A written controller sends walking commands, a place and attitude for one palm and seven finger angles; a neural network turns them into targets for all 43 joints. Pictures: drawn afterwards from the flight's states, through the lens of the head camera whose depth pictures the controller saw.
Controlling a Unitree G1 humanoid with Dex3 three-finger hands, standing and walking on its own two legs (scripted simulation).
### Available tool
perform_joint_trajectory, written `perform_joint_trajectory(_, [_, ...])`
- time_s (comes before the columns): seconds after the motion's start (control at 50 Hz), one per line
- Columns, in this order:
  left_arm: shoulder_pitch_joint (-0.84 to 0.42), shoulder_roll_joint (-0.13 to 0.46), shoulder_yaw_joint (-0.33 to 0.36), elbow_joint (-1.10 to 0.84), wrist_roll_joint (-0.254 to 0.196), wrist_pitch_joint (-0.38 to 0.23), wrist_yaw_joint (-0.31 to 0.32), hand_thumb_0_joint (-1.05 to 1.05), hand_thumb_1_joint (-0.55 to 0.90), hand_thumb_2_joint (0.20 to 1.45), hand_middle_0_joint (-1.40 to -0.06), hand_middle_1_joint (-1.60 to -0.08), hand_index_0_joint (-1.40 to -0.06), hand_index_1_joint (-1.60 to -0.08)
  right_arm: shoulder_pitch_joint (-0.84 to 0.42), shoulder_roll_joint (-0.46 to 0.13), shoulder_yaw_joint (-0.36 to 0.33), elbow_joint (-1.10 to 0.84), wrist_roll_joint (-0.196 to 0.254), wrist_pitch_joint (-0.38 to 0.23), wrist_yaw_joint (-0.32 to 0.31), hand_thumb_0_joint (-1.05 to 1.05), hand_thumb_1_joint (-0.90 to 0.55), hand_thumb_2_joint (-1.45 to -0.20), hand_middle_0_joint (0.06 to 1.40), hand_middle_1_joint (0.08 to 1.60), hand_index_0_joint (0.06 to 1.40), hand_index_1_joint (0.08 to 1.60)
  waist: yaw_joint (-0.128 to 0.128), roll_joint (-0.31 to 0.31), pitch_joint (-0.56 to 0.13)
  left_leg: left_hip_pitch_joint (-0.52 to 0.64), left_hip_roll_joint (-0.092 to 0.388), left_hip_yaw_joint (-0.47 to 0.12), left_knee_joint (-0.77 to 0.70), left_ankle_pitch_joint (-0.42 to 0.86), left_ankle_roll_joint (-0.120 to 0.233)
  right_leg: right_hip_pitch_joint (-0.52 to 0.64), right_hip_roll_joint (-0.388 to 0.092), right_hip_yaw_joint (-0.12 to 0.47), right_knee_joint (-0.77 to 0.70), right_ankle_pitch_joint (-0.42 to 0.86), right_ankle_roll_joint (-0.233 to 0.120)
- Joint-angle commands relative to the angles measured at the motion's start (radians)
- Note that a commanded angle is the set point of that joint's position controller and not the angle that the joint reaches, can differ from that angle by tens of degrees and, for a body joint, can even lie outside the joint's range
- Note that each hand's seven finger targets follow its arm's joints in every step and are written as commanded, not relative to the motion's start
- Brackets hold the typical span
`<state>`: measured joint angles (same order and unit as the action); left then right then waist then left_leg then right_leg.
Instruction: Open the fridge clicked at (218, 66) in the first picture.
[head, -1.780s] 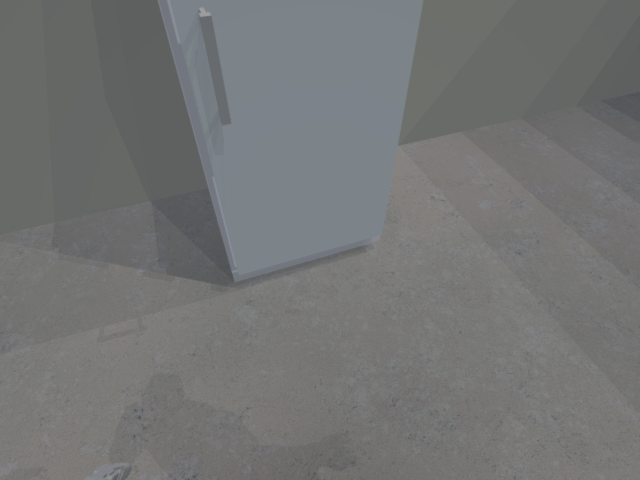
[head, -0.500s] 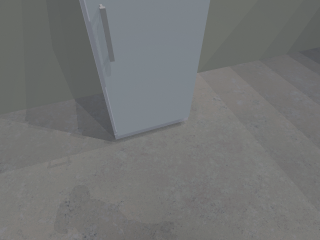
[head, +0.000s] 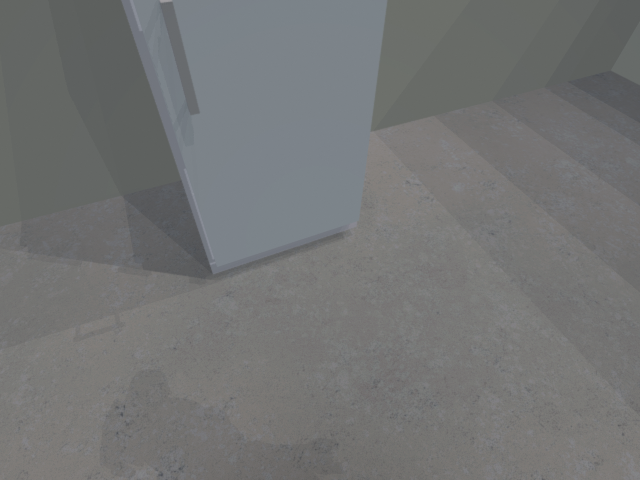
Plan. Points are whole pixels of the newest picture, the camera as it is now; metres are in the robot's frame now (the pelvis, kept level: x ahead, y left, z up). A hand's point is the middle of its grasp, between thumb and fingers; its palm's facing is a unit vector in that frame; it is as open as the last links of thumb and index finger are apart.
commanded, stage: walk to a spot facing it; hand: left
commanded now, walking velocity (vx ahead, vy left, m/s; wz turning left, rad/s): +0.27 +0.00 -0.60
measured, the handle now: (179, 58) +0.89 +0.37 +0.09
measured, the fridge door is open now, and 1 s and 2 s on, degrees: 0 0 0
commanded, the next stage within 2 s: turn to face it in 1.14 s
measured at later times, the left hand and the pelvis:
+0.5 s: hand out of the picture +0.10 +0.15 -0.16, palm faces -0.18 -0.96 -0.19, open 7.4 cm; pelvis +0.10 -0.04 +0.00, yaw -15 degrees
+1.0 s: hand (281, 285) +0.48 +0.11 -0.16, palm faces -0.49 -0.85 -0.21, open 7.4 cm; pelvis +0.28 -0.01 +0.00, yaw -33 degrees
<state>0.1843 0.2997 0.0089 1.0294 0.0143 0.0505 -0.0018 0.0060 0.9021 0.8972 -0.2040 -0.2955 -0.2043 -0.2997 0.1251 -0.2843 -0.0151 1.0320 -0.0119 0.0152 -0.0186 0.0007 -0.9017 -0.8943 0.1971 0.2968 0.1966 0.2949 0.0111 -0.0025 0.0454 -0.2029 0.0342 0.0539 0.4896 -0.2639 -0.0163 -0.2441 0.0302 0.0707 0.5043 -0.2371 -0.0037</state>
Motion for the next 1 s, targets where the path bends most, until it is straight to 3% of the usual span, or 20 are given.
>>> perform_joint_trajectory(0.0, [0.012, 0.132, 0.05, -0.113, 0.011, -0.009, -0.013, 0.0, 0.9, 0.9, -0.2, -0.3, -0.2, -0.3, 0.061, -0.179, -0.052, -0.074, -0.011, -0.006, -0.002, 0.0, -0.9, -0.9, 0.2, 0.3, 0.2, 0.3, -0.019, 0.055, -0.022, 0.04, 0.16, -0.151, -0.136, -0.369, 0.065, -0.186, -0.045, 0.095, -0.018, -0.309, -0.026])
perform_joint_trajectory(0.04, [0.011, 0.089, 0.059, -0.14, 0.009, -0.011, -0.024, 0.0, 0.9, 0.9, -0.2, -0.3, -0.2, -0.3, 0.069, -0.23, -0.073, -0.085, -0.007, -0.018, 0.0, 0.0, -0.9, -0.9, 0.2, 0.3, 0.2, 0.3, -0.026, 0.234, 0.012, -0.029, 0.333, -0.307, -0.312, -0.515, 0.152, -0.21, 0.014, -0.066, 0.31, -0.237, 0.007])
perform_joint_trajectory(0.06, [-0.005, 0.085, 0.067, -0.156, 0.009, -0.012, -0.031, 0.0, 0.9, 0.9, -0.2, -0.3, -0.2, -0.3, 0.052, -0.223, -0.075, -0.097, -0.007, -0.028, 0.001, 0.0, -0.9, -0.9, 0.2, 0.3, 0.2, 0.3, -0.02, 0.224, 0.027, -0.034, 0.377, -0.321, -0.344, -0.433, 0.185, -0.233, -0.034, -0.069, 0.421, -0.259, 0.012])
perform_joint_trajectory(0.14, [0.038, 0.017, 0.067, -0.161, 0.009, -0.036, -0.049, 0.0, 0.9, 0.9, -0.2, -0.3, -0.2, -0.3, 0.061, -0.176, -0.075, -0.091, -0.017, -0.044, 0.001, 0.0, -0.9, -0.9, 0.2, 0.3, 0.2, 0.3, 0.006, 0.141, 0.028, -0.019, 0.316, -0.105, -0.197, -0.202, 0.134, -0.136, -0.079, -0.128, 0.235, -0.251, 0.009])
perform_joint_trajectory(0.18, [0.202, 0.007, 0.073, -0.105, 0.009, -0.05, -0.043, 0.0, 0.9, 0.9, -0.2, -0.3, -0.2, -0.3, 0.064, -0.151, -0.072, -0.085, -0.015, -0.041, 0.005, 0.0, -0.9, -0.9, 0.2, 0.3, 0.2, 0.3, 0.07, 0.047, -0.025, -0.12, 0.239, 0.021, 0.069, -0.2, 0.071, 0.115, -0.024, -0.183, 0.016, -0.106, -0.002])
perform_joint_trajectory(0.2, [0.305, 0.1, 0.088, -0.074, 0.018, -0.067, -0.029, 0.0, 0.9, 0.9, -0.2, -0.3, -0.2, -0.3, 0.064, -0.085, -0.059, -0.108, -0.003, -0.037, 0.013, 0.0, -0.9, -0.9, 0.2, 0.3, 0.2, 0.3, 0.109, -0.229, -0.039, -0.332, 0.13, 0.13, 0.385, -0.281, 0.006, 0.272, -0.168, 0.081, -0.17, -0.227, -0.063])
perform_joint_trajectory(0.22, [0.383, 0.191, 0.104, -0.059, 0.012, -0.079, -0.009, 0.0, 0.9, 0.9, -0.2, -0.3, -0.2, -0.3, -0.028, -0.029, -0.042, -0.179, -0.008, -0.046, 0.023, 0.0, -0.9, -0.9, 0.2, 0.3, 0.2, 0.3, 0.139, -0.418, 0.018, -0.584, 0.027, 0.103, 0.652, -0.377, -0.027, 0.274, -0.389, 0.534, -0.323, -0.205, -0.161])
perform_joint_trajectory(0.24, [0.387, 0.171, 0.105, -0.066, 0.002, -0.082, 0.008, 0.0, 0.9, 0.9, -0.2, -0.3, -0.2, -0.3, -0.071, -0.069, -0.049, -0.202, -0.012, -0.052, 0.023, 0.0, -0.9, -0.9, 0.2, 0.3, 0.2, 0.3, 0.129, -0.242, 0.026, -0.61, 0.067, -0.024, 0.697, -0.281, -0.012, 0.267, -0.413, 0.552, -0.341, -0.194, -0.215])
perform_joint_trajectory(0.26, [0.318, 0.15, 0.101, -0.084, 0.001, -0.085, 0.009, 0.0, 0.9, 0.9, -0.2, -0.3, -0.2, -0.3, -0.044, -0.066, -0.057, -0.191, -0.008, -0.056, 0.027, 0.0, -0.9, -0.9, 0.2, 0.3, 0.2, 0.3, 0.086, -0.152, 0.019, -0.591, 0.103, -0.043, 0.686, -0.189, -0.008, 0.24, -0.384, 0.481, -0.33, -0.282, -0.224])
perform_joint_trajectory(0.28, [0.277, 0.13, 0.097, -0.091, 0.004, -0.089, 0.005, 0.0, 0.9, 0.9, -0.2, -0.3, -0.2, -0.3, -0.052, -0.06, -0.056, -0.179, -0.011, -0.059, 0.029, 0.0, -0.9, -0.9, 0.2, 0.3, 0.2, 0.3, 0.074, -0.157, 0.026, -0.56, 0.11, -0.039, 0.696, -0.146, -0.014, 0.167, -0.348, 0.474, -0.332, -0.309, -0.215])
perform_joint_trajectory(0.36, [0.226, 0.07, 0.079, -0.089, 0.011, -0.113, 0.005, 0.0, 0.9, 0.9, -0.2, -0.3, -0.2, -0.3, -0.002, -0.019, -0.058, -0.153, -0.014, -0.049, 0.034, 0.0, -0.9, -0.9, 0.2, 0.3, 0.2, 0.3, 0.012, -0.061, 0.045, -0.462, 0.107, -0.021, 0.593, -0.02, -0.043, 0.075, -0.276, 0.275, -0.302, -0.004, -0.195])
perform_joint_trajectory(0.5, [0.293, 0.064, 0.079, -0.047, 0.014, -0.116, 0.011, 0.0, 0.9, 0.9, -0.2, -0.3, -0.2, -0.3, -0.087, 0.019, -0.055, -0.205, -0.007, -0.059, 0.043, 0.0, -0.9, -0.9, 0.2, 0.3, 0.2, 0.3, 0.045, -0.122, 0.011, -0.458, 0.068, 0.009, 0.376, 0.037, -0.045, 0.192, -0.231, 0.215, -0.259, 0.159, -0.178])
perform_joint_trajectory(0.58, [0.253, 0.07, 0.087, -0.057, 0.017, -0.108, 0.016, 0.0, 0.9, 0.9, -0.2, -0.3, -0.2, -0.3, -0.088, 0.019, -0.052, -0.218, 0.001, -0.076, 0.038, 0.0, -0.9, -0.9, 0.2, 0.3, 0.2, 0.3, 0.034, -0.139, 0.02, -0.254, 0.036, 0.015, 0.18, 0.0, -0.024, 0.113, -0.23, 0.225, -0.189, 0.269, -0.158])
perform_joint_trajectory(0.62, [0.198, 0.068, 0.096, -0.068, 0.009, -0.107, 0.016, 0.0, 0.9, 0.9, -0.2, -0.3, -0.2, -0.3, 0.127, -0.023, -0.065, -0.153, -0.002, -0.088, 0.017, 0.0, -0.9, -0.9, 0.2, 0.3, 0.2, 0.3, -0.066, -0.077, -0.064, 0.083, 0.018, 0.012, -0.006, 0.068, -0.01, 0.0, -0.15, 0.167, 0.028, 0.336, -0.109])
perform_joint_trajectory(0.64, [0.214, 0.03, 0.095, -0.078, -0.003, -0.106, 0.007, 0.0, 0.9, 0.9, -0.2, -0.3, -0.2, -0.3, 0.281, -0.115, -0.086, -0.109, -0.011, -0.092, 0.001, 0.0, -0.9, -0.9, 0.2, 0.3, 0.2, 0.3, -0.119, 0.073, -0.184, 0.343, 0.154, -0.117, -0.044, 0.048, 0.022, -0.128, -0.062, 0.091, 0.265, 0.2, -0.069])
perform_joint_trajectory(0.66, [0.255, -0.031, 0.085, -0.094, -0.014, -0.104, -0.007, 0.0, 0.9, 0.9, -0.2, -0.3, -0.2, -0.3, 0.376, -0.217, -0.106, -0.088, -0.017, -0.095, -0.005, 0.0, -0.9, -0.9, 0.2, 0.3, 0.2, 0.3, -0.12, 0.369, -0.268, 0.486, 0.474, -0.486, -0.128, 0.135, 0.117, -0.354, 0.056, -0.053, 0.606, -0.342, -0.005])
perform_joint_trajectory(0.68, [0.218, -0.006, 0.087, -0.101, -0.005, -0.101, -0.004, 0.0, 0.9, 0.9, -0.2, -0.3, -0.2, -0.3, 0.354, -0.2, -0.089, -0.095, -0.009, -0.078, -0.005, 0.0, -0.9, -0.9, 0.2, 0.3, 0.2, 0.3, -0.114, 0.262, -0.226, 0.366, 0.519, -0.545, -0.187, 0.144, 0.177, -0.372, 0.003, 0.006, 0.754, -0.356, -0.012])
perform_joint_trajectory(0.74, [0.146, -0.023, 0.095, -0.1, 0.013, -0.08, -0.021, 0.0, 0.9, 0.9, -0.2, -0.3, -0.2, -0.3, 0.158, -0.049, -0.052, -0.135, -0.011, -0.088, -0.007, 0.0, -0.9, -0.9, 0.2, 0.3, 0.2, 0.3, -0.026, 0.143, -0.003, 0.05, 0.4, -0.259, -0.221, 0.226, 0.141, -0.379, -0.101, -0.035, 0.837, -0.179, 0.014])
perform_joint_trajectory(0.8, [0.172, -0.061, 0.089, -0.093, 0.012, -0.043, -0.034, 0.0, 0.9, 0.9, -0.2, -0.3, -0.2, -0.3, 0.147, -0.006, -0.038, -0.112, -0.006, -0.095, -0.017, 0.0, -0.9, -0.9, 0.2, 0.3, 0.2, 0.3, 0.017, 0.143, -0.027, 0.014, 0.306, -0.012, -0.175, 0.515, 0.102, -0.306, -0.109, -0.086, 0.781, -0.092, 0.035])
perform_joint_trajectory(0.98, [-0.05, -0.069, 0.08, -0.185, 0.017, -0.002, -0.038, 0.0, 0.9, 0.9, -0.2, -0.3, -0.2, -0.3, 0.211, -0.042, -0.059, -0.087, -0.014, -0.067, -0.015, 0.0, -0.9, -0.9, 0.2, 0.3, 0.2, 0.3, -0.029, 0.125, -0.007, 0.123, 0.318, 0.14, -0.151, 0.546, 0.131, -0.349, -0.129, -0.146, 0.434, -0.005, 0.058])
